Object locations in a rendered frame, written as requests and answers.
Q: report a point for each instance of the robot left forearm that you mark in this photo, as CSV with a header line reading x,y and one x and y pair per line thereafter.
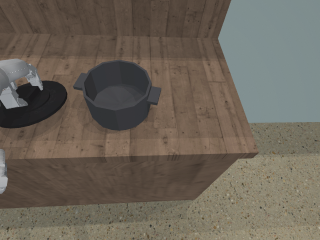
x,y
4,81

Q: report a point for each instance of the knob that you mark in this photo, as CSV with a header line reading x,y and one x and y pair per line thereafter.
x,y
28,93

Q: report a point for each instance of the pot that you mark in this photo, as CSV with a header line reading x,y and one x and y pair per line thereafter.
x,y
118,94

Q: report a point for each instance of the robot left hand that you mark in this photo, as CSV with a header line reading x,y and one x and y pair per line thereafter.
x,y
15,69

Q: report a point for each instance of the table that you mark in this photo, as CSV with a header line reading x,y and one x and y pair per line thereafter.
x,y
191,137

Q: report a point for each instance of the lid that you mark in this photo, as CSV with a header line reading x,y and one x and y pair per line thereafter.
x,y
45,104

